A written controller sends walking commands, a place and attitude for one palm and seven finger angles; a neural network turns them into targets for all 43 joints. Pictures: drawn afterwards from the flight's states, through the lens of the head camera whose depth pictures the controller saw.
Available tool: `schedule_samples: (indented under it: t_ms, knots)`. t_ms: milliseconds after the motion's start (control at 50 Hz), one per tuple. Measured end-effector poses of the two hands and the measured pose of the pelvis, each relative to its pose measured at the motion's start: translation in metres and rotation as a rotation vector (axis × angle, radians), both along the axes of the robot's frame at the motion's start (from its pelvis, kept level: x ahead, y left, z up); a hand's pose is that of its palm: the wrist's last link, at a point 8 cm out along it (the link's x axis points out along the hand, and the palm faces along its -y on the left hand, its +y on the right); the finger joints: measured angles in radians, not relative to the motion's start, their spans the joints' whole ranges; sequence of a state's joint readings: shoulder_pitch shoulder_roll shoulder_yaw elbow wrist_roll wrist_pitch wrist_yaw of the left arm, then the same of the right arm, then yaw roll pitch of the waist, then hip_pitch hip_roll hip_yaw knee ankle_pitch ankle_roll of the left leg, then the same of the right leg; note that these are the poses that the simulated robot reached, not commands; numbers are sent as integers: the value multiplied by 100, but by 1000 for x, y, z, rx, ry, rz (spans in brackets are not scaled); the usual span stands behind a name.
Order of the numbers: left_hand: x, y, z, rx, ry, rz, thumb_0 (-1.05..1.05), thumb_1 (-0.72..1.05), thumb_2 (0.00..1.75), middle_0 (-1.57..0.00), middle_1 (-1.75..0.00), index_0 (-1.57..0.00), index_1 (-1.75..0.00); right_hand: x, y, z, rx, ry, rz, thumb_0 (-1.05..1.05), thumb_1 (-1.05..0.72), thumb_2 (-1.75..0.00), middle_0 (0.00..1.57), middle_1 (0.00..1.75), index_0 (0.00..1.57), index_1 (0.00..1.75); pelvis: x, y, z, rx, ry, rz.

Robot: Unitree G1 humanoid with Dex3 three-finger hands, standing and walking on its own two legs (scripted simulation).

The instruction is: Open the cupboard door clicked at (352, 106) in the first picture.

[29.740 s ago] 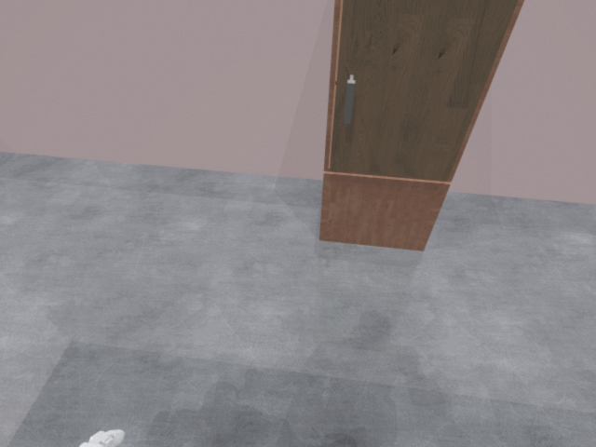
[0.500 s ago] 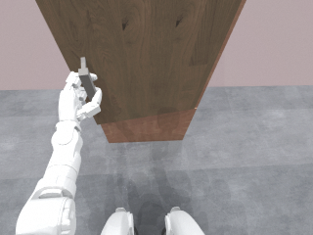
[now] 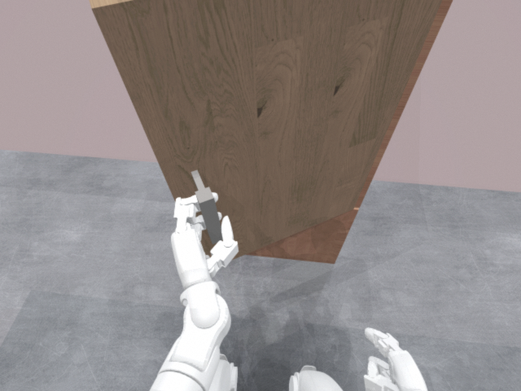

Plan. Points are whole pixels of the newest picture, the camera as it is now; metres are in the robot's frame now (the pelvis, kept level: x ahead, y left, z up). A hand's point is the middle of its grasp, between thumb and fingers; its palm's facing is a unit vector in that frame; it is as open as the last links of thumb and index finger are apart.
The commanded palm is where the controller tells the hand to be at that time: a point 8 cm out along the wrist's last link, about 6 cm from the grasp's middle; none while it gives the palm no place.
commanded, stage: pull the door open along its arc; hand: left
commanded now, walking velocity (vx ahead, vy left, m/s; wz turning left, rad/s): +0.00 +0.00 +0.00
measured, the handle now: (206, 208) +0.39 +0.11 +0.04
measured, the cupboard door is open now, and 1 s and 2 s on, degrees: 31 39 41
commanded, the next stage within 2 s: open thumb and fingers to let go in 0.18 s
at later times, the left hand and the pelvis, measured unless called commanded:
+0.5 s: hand (241, 265) +0.30 +0.04 +0.03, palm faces +0.34 -0.94 -0.02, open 7.3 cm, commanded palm +0.24 +0.09 +0.03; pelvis +0.00 -0.03 +0.00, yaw +2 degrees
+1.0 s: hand (232, 275) +0.28 +0.06 +0.03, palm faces +0.27 -0.96 -0.02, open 14.6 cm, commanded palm +0.24 +0.09 +0.03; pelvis +0.00 +0.00 +0.00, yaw +1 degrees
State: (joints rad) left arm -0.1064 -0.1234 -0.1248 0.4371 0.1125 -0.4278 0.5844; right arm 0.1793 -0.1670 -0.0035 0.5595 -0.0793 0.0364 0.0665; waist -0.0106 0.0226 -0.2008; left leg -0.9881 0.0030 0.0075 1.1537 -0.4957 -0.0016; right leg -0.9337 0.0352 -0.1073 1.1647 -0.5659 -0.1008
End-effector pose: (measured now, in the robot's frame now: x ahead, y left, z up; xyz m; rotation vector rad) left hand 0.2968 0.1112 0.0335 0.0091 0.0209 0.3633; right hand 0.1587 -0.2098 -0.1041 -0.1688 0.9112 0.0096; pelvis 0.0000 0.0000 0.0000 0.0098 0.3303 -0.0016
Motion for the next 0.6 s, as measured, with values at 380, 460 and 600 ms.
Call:
schedule_samples:
  t_ms: [380,460,600]
  knots:
    - [-46,-32,1,19,27,-65,-1,58,76,-29,-129,-30,-130,11,-29,4,-10,-110,4,1,-90,-90,20,30,20,30,-2,-25,0,24,-24,26]
    - [-40,-26,-1,0,18,-29,-2,53,75,-33,-130,-33,-130,14,-30,-2,-12,-97,12,1,-90,-90,20,30,20,30,-2,-27,-3,30,-12,28]
    - [-39,-21,1,6,38,-31,0,28,64,-35,-128,-35,-128,11,-26,-4,2,-71,4,1,-90,-90,20,30,20,30,3,-25,-1,32,-4,28]
